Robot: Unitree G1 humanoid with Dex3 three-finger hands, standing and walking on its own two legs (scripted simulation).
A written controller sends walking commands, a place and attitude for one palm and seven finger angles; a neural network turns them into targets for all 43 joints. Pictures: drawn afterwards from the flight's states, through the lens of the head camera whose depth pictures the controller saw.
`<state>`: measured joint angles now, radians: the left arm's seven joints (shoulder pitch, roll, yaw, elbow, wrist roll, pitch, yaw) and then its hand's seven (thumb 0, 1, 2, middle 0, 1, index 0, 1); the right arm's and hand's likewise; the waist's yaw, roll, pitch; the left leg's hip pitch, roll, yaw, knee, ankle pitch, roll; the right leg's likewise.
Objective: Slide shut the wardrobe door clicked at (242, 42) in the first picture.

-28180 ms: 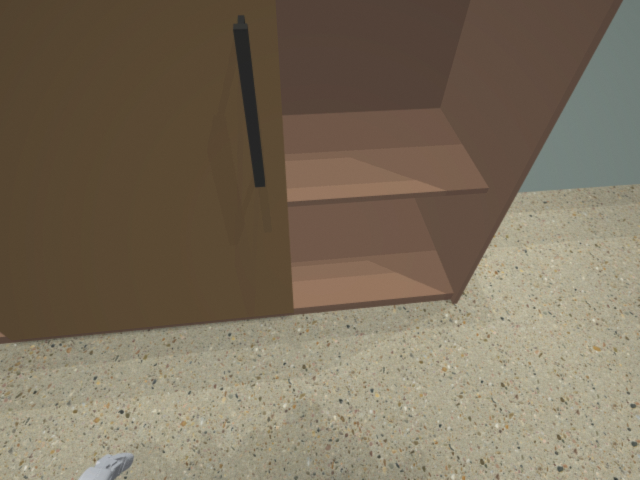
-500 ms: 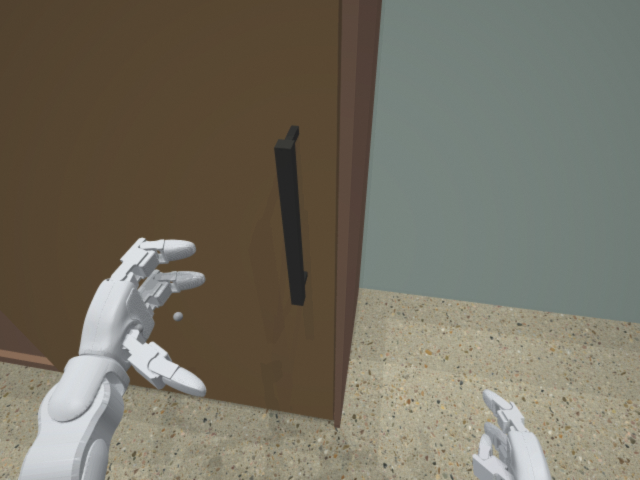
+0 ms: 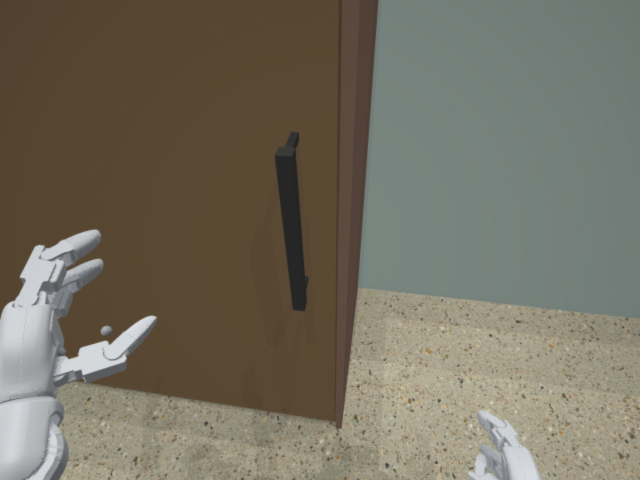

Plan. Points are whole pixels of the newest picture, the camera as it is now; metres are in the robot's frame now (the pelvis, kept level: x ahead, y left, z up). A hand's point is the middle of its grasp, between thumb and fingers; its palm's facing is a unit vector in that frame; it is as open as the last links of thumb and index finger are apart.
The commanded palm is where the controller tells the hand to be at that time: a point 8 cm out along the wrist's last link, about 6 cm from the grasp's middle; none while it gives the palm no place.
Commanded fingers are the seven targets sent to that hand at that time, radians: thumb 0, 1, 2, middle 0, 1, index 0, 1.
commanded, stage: draw the hand back to the body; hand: left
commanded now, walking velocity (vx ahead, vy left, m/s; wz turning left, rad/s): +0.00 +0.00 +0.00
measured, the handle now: (296, 233) +0.45 +0.10 +0.07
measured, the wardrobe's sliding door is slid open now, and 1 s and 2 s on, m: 0.00 0.00 0.00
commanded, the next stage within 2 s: step back with the hand held close in 0.58 s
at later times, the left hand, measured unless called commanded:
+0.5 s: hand (77, 346) +0.18 +0.26 +0.16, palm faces +0.48 -0.81 -0.34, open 7.5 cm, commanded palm +0.13 +0.29 +0.17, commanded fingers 0.00 0.90 0.90 -0.20 -0.30 -0.20 -0.30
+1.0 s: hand (80, 356) +0.18 +0.27 +0.14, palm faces +0.35 -0.81 -0.46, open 7.4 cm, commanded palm +0.12 +0.31 +0.17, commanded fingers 0.00 0.90 0.90 -0.20 -0.30 -0.20 -0.30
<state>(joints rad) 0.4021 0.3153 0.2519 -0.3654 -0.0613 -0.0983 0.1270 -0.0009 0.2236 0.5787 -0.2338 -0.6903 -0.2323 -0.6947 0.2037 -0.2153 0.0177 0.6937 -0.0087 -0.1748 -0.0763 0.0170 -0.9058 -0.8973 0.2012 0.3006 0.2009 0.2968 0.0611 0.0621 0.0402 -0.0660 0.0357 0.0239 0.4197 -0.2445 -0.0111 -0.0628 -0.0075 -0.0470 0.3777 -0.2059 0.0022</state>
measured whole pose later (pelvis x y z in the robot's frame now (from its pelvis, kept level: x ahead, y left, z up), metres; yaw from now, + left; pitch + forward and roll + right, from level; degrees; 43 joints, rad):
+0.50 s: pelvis +0.00 +0.00 +0.00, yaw +0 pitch -7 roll -1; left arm 0.44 0.32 0.31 -0.39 -0.07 -0.10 0.13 0.01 0.87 0.89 -0.21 -0.31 -0.21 -0.31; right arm 0.18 -0.21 0.01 0.68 0.00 -0.17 -0.08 0.02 -0.91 -0.90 0.20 0.30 0.20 0.30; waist 0.08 0.06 0.05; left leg -0.06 0.04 0.02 0.42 -0.24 -0.02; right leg -0.06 0.00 -0.05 0.38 -0.20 0.00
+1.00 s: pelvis -0.03 +0.02 -0.01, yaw -1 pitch +0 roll -1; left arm 0.53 0.37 0.34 -0.44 -0.04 -0.13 0.14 0.02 0.89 0.90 -0.21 -0.30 -0.21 -0.30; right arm 0.18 -0.25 -0.01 0.60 0.00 -0.07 -0.09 0.02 -0.91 -0.90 0.20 0.30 0.20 0.30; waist 0.01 0.04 0.03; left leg -0.28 0.03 0.05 0.52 -0.24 0.01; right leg -0.27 -0.02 -0.02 0.46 -0.18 0.03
